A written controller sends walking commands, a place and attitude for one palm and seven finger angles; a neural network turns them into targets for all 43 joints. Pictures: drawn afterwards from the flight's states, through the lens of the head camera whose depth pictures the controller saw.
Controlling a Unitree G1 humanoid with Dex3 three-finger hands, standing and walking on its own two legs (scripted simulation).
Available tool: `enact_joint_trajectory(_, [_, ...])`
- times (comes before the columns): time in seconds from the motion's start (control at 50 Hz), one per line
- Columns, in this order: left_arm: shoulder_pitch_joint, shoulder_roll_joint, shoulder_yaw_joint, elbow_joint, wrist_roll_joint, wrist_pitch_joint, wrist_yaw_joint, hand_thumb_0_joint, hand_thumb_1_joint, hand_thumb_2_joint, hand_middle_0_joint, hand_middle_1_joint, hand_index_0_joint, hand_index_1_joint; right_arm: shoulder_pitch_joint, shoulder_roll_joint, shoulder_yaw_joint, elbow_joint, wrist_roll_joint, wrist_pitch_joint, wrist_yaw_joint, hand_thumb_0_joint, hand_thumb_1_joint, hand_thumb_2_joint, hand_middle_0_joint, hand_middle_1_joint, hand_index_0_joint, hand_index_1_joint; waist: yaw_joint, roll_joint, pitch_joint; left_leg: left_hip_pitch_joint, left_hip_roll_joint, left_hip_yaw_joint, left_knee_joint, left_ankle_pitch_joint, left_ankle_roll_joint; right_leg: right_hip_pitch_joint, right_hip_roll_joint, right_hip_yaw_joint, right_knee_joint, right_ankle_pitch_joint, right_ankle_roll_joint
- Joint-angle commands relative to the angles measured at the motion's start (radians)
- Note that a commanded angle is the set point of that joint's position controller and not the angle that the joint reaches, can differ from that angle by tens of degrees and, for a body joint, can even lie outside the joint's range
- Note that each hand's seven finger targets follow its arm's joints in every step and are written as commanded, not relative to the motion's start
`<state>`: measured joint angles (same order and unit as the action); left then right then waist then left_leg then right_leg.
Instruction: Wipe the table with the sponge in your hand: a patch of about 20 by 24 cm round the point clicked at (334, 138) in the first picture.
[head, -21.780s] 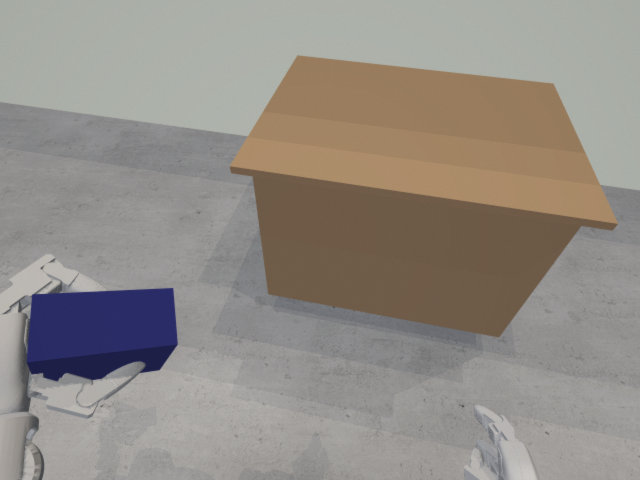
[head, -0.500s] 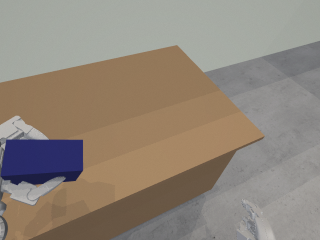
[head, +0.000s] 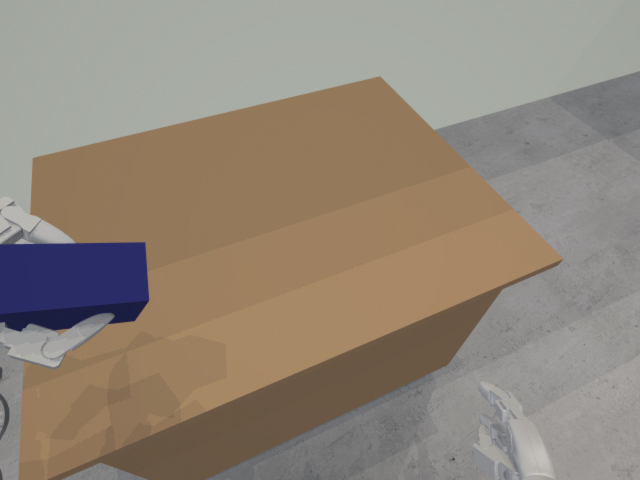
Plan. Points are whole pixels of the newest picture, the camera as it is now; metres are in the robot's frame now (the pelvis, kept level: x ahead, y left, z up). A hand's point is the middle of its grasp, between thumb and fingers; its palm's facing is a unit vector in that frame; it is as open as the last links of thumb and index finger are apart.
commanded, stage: come to a stop and stand still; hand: left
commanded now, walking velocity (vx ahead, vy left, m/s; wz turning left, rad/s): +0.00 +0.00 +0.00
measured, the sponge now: (96, 288) +0.25 +0.24 +0.16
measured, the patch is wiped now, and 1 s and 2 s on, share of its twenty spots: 0.00 0.00 0.00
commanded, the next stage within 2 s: look again from close up in 0.56 s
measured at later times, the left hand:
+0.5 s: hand (5, 307) +0.22 +0.31 +0.16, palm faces +0.39 -0.83 -0.40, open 9.7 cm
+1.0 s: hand (52, 316) +0.22 +0.27 +0.15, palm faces +0.36 -0.84 -0.41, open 9.7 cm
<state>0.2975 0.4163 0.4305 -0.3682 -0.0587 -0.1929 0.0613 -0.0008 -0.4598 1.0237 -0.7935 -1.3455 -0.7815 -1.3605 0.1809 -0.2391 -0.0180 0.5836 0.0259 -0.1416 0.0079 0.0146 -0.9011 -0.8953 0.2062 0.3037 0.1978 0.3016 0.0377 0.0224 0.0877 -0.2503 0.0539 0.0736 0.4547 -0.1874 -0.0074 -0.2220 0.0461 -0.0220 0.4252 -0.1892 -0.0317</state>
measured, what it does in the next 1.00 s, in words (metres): stands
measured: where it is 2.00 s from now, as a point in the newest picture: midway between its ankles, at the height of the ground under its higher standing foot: outside the picture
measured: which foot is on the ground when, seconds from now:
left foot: down 0.00-1.00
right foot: down 0.00-1.00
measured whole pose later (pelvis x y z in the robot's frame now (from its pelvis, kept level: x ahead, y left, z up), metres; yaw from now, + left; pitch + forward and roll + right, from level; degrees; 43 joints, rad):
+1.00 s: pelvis +0.01 +0.02 +0.00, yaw +2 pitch +0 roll -1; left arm 0.43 0.36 0.33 -0.43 -0.03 -0.22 0.08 0.00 -0.46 1.03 -0.79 -1.35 -0.78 -1.36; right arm 0.22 -0.22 0.02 0.58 0.00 -0.15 -0.05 0.01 -0.90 -0.90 0.21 0.30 0.20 0.30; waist 0.02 0.00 0.04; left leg -0.25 0.02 0.06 0.44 -0.19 0.03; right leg -0.20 0.01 -0.04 0.39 -0.18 -0.01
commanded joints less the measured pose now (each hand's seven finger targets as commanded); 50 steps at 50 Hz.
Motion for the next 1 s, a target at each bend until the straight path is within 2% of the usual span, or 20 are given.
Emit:
enact_joint_trajectory(0.0, [0.095, 0.239, 0.129, -0.264, 0.0, -0.067, 0.023, 0.0, 0.1, 1.3, -1.2, -1.6, -1.2, -1.6, -0.093, -0.088, -0.014, -0.161, 0.001, -0.059, -0.028, 0.0, -0.9, -0.9, 0.2, 0.3, 0.2, 0.3, 0.015, -0.068, -0.167, 0.103, 0.027, -0.072, -0.091, -0.039, 0.037, -0.01, -0.117, 0.097, -0.128, -0.036, 0.036])
enact_joint_trajectory(0.02, [0.08, 0.194, 0.099, -0.252, -0.005, -0.077, 0.019, 0.0, 0.1, 1.3, -1.2, -1.6, -1.2, -1.6, -0.074, -0.084, -0.008, -0.169, -0.006, -0.058, -0.036, 0.0, -0.9, -0.9, 0.2, 0.3, 0.2, 0.3, 0.005, -0.055, -0.15, 0.068, 0.028, -0.09, -0.108, -0.074, 0.039, -0.007, -0.114, 0.079, -0.129, -0.068, 0.023])
enact_joint_trajectory(0.1, [-0.024, 0.24, 0.142, -0.341, 0.006, -0.109, 0.03, 0.0, 0.1, 1.3, -1.2, -1.6, -1.2, -1.6, -0.073, -0.078, 0.005, -0.175, -0.008, -0.078, -0.057, 0.0, -0.9, -0.9, 0.2, 0.3, 0.2, 0.3, -0.002, 0.11, -0.139, 0.03, 0.048, -0.131, -0.158, -0.16, 0.04, 0.013, -0.097, 0.08, -0.078, -0.06, 0.009])
enact_joint_trajectory(0.12, [-0.028, 0.184, 0.094, -0.317, 0.004, -0.118, 0.025, 0.0, 0.1, 1.3, -1.2, -1.6, -1.2, -1.6, -0.053, -0.076, 0.008, -0.175, -0.013, -0.081, -0.059, 0.0, -0.9, -0.9, 0.2, 0.3, 0.2, 0.3, -0.005, 0.121, -0.144, -0.001, 0.06, -0.143, -0.18, -0.203, 0.046, 0.039, -0.093, 0.054, -0.058, -0.053, 0.012])
enact_joint_trajectory(0.18, [-0.043, 0.172, 0.073, -0.336, 0.019, -0.13, 0.024, 0.0, 0.1, 1.3, -1.2, -1.6, -1.2, -1.6, -0.033, -0.073, 0.008, -0.174, -0.015, -0.108, -0.054, 0.0, -0.9, -0.9, 0.2, 0.3, 0.2, 0.3, 0.0, 0.15, -0.168, -0.006, 0.083, -0.166, -0.201, -0.213, 0.048, 0.077, -0.089, 0.029, -0.002, -0.015, 0.016])
enact_joint_trajectory(0.32, [-0.027, 0.076, -0.015, -0.267, 0.044, -0.123, 0.023, 0.0, 0.1, 1.3, -1.2, -1.6, -1.2, -1.6, -0.018, -0.08, 0.007, -0.138, -0.026, -0.111, -0.037, 0.0, -0.9, -0.9, 0.2, 0.3, 0.2, 0.3, -0.006, 0.093, -0.17, 0.058, 0.102, -0.18, -0.208, -0.075, 0.004, 0.019, -0.081, 0.006, 0.011, 0.012, 0.019])
enact_joint_trajectory(0.4, [-0.031, 0.143, 0.052, -0.287, 0.05, -0.114, 0.033, 0.0, 0.1, 1.3, -1.2, -1.6, -1.2, -1.6, -0.049, -0.077, 0.006, -0.146, -0.024, -0.096, -0.037, 0.0, -0.9, -0.9, 0.2, 0.3, 0.2, 0.3, -0.006, 0.087, -0.181, 0.106, 0.097, -0.162, -0.188, 0.049, -0.03, 0.012, -0.086, 0.011, 0.004, 0.028, 0.015])
enact_joint_trajectory(0.42, [-0.013, 0.101, 0.015, -0.266, 0.039, -0.115, 0.027, 0.0, 0.1, 1.3, -1.2, -1.6, -1.2, -1.6, -0.035, -0.074, 0.011, -0.15, -0.031, -0.084, -0.039, 0.0, -0.9, -0.9, 0.2, 0.3, 0.2, 0.3, -0.008, 0.072, -0.185, 0.085, 0.095, -0.17, -0.184, 0.044, -0.027, 0.022, -0.086, 0.002, -0.01, 0.032, 0.016])
enact_joint_trajectory(0.5, [0.02, 0.16, 0.074, -0.34, 0.034, -0.109, 0.032, 0.0, 0.1, 1.3, -1.2, -1.6, -1.2, -1.6, -0.05, -0.072, 0.006, -0.167, -0.025, -0.076, -0.04, 0.0, -0.9, -0.9, 0.2, 0.3, 0.2, 0.3, -0.011, 0.089, -0.223, 0.141, 0.077, -0.142, -0.139, 0.214, -0.049, 0.043, -0.09, 0.0, -0.011, 0.092, 0.007])
enact_joint_trajectory(0.52, [0.043, 0.117, 0.035, -0.318, 0.024, -0.111, 0.026, 0.0, 0.1, 1.3, -1.2, -1.6, -1.2, -1.6, -0.039, -0.072, 0.01, -0.171, -0.031, -0.067, -0.04, 0.0, -0.9, -0.9, 0.2, 0.3, 0.2, 0.3, -0.01, 0.073, -0.222, 0.122, 0.079, -0.142, -0.136, 0.198, -0.04, 0.05, -0.09, -0.008, -0.025, 0.083, 0.011])
enact_joint_trajectory(0.6, [0.054, 0.164, 0.08, -0.362, 0.025, -0.105, 0.036, 0.0, 0.1, 1.3, -1.2, -1.6, -1.2, -1.6, -0.051, -0.076, 0.003, -0.178, -0.02, -0.065, -0.045, 0.0, -0.9, -0.9, 0.2, 0.3, 0.2, 0.3, -0.015, 0.104, -0.23, 0.127, 0.064, -0.127, -0.116, 0.209, -0.041, 0.067, -0.098, 0.009, -0.027, 0.132, 0.004])
enact_joint_trajectory(0.62, [0.07, 0.114, 0.036, -0.325, 0.017, -0.108, 0.028, 0.0, 0.1, 1.3, -1.2, -1.6, -1.2, -1.6, -0.034, -0.079, 0.005, -0.173, -0.027, -0.061, -0.045, 0.0, -0.9, -0.9, 0.2, 0.3, 0.2, 0.3, -0.015, 0.082, -0.22, 0.11, 0.065, -0.128, -0.118, 0.177, -0.031, 0.059, -0.095, 0.001, -0.041, 0.116, 0.006])
enact_joint_trajectory(0.66, [0.061, 0.128, 0.041, -0.332, 0.018, -0.109, 0.029, 0.0, 0.1, 1.3, -1.2, -1.6, -1.2, -1.6, -0.029, -0.083, -0.004, -0.176, -0.022, -0.062, -0.049, 0.0, -0.9, -0.9, 0.2, 0.3, 0.2, 0.3, -0.018, 0.1, -0.214, 0.104, 0.062, -0.127, -0.116, 0.143, -0.028, 0.06, -0.102, 0.017, -0.044, 0.12, 0.0])
enact_joint_trajectory(0.7, [0.047, 0.148, 0.06, -0.319, 0.022, -0.1, 0.037, 0.0, 0.1, 1.3, -1.2, -1.6, -1.2, -1.6, -0.055, -0.082, 0.0, -0.175, -0.014, -0.062, -0.053, 0.0, -0.9, -0.9, 0.2, 0.3, 0.2, 0.3, -0.018, 0.071, -0.196, 0.1, 0.054, -0.125, -0.126, 0.076, -0.019, 0.045, -0.104, 0.037, -0.062, 0.104, 0.003])
enact_joint_trajectory(0.72, [0.06, 0.108, 0.026, -0.274, 0.015, -0.102, 0.031, 0.0, 0.1, 1.3, -1.2, -1.6, -1.2, -1.6, -0.041, -0.085, 0.002, -0.168, -0.023, -0.058, -0.055, 0.0, -0.9, -0.9, 0.2, 0.3, 0.2, 0.3, -0.017, 0.04, -0.189, 0.074, 0.052, -0.124, -0.121, 0.032, 0.0, 0.044, -0.107, 0.035, -0.084, 0.096, 0.007])
enact_joint_trajectory(0.8, [0.025, 0.135, 0.036, -0.295, 0.023, -0.095, 0.039, 0.0, 0.1, 1.3, -1.2, -1.6, -1.2, -1.6, -0.063, -0.089, -0.003, -0.169, -0.012, -0.062, -0.06, 0.0, -0.9, -0.9, 0.2, 0.3, 0.2, 0.3, -0.022, 0.045, -0.183, 0.086, 0.034, -0.126, -0.111, -0.003, 0.01, 0.016, -0.118, 0.08, -0.102, 0.08, -0.003])
enact_joint_trajectory(0.82, [0.037, 0.096, 0.001, -0.263, 0.017, -0.098, 0.034, 0.0, 0.1, 1.3, -1.2, -1.6, -1.2, -1.6, -0.049, -0.091, 0.0, -0.165, -0.02, -0.058, -0.06, 0.0, -0.9, -0.9, 0.2, 0.3, 0.2, 0.3, -0.02, 0.02, -0.18, 0.075, 0.036, -0.126, -0.106, -0.025, 0.022, 0.012, -0.116, 0.071, -0.117, 0.057, 0.001])
enact_joint_trajectory(0.9, [0.04, 0.157, 0.05, -0.305, 0.023, -0.09, 0.046, 0.0, 0.1, 1.3, -1.2, -1.6, -1.2, -1.6, -0.066, -0.09, -0.004, -0.169, -0.013, -0.064, -0.063, 0.0, -0.9, -0.9, 0.2, 0.3, 0.2, 0.3, -0.019, 0.036, -0.193, 0.081, 0.029, -0.127, -0.102, -0.011, 0.021, 0.018, -0.122, 0.095, -0.112, 0.067, -0.004])
enact_joint_trajectory(0.92, [0.056, 0.108, 0.01, -0.277, 0.016, -0.092, 0.04, 0.0, 0.1, 1.3, -1.2, -1.6, -1.2, -1.6, -0.051, -0.09, -0.001, -0.166, -0.019, -0.06, -0.062, 0.0, -0.9, -0.9, 0.2, 0.3, 0.2, 0.3, -0.019, 0.011, -0.189, 0.072, 0.031, -0.123, -0.097, -0.016, 0.028, 0.015, -0.12, 0.08, -0.12, 0.055, -0.001])
enact_joint_trajectory(0.98, [0.074, 0.135, 0.037, -0.288, 0.012, -0.087, 0.041, 0.0, 0.1, 1.3, -1.2, -1.6, -1.2, -1.6, -0.043, -0.091, -0.009, -0.169, -0.015, -0.062, -0.063, 0.0, -0.9, -0.9, 0.2, 0.3, 0.2, 0.3, -0.018, 0.019, -0.195, 0.072, 0.029, -0.125, -0.082, 0.016, 0.029, 0.026, -0.126, 0.097, -0.117, 0.095, -0.006])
